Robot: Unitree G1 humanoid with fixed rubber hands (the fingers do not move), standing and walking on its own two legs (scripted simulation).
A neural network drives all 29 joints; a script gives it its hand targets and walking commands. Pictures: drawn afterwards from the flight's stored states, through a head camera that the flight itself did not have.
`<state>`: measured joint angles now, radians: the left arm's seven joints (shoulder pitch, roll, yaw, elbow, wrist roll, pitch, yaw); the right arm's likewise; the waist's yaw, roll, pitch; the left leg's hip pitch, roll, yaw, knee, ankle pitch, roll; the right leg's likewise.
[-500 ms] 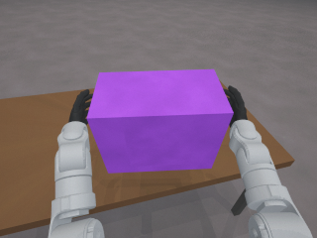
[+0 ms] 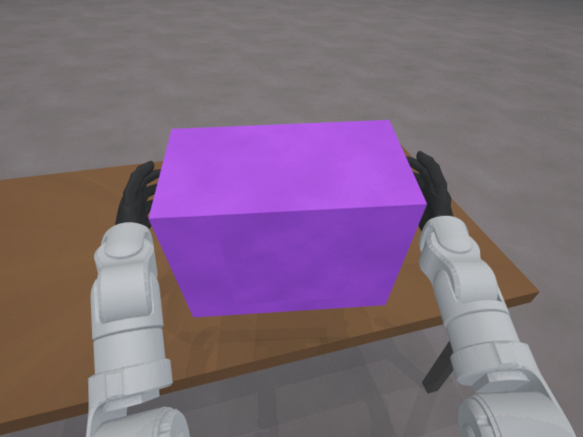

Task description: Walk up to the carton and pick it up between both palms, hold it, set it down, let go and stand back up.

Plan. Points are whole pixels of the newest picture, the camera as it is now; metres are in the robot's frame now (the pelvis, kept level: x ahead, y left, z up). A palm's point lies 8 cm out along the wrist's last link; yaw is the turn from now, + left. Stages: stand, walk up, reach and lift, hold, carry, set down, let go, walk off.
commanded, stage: hold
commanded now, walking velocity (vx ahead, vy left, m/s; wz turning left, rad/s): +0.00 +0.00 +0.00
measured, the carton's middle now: (286, 223) +0.39 +0.00 +0.12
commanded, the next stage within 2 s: none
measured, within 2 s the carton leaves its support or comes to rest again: neither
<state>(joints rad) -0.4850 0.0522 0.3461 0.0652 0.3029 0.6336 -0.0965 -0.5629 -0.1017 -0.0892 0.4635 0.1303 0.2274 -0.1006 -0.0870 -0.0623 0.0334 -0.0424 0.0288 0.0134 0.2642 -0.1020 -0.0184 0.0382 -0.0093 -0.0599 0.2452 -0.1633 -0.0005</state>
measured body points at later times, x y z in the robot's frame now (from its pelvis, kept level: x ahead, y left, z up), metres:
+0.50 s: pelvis -0.01 +0.00 +0.00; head -0.05 +0.03 +0.45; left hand +0.35 +0.21 +0.18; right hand +0.36 -0.18 +0.18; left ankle +0.04 +0.13 -0.75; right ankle -0.01 -0.11 -0.75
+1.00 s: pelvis -0.01 +0.00 +0.00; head -0.05 +0.03 +0.45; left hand +0.35 +0.20 +0.18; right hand +0.36 -0.19 +0.19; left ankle +0.04 +0.13 -0.75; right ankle -0.01 -0.11 -0.75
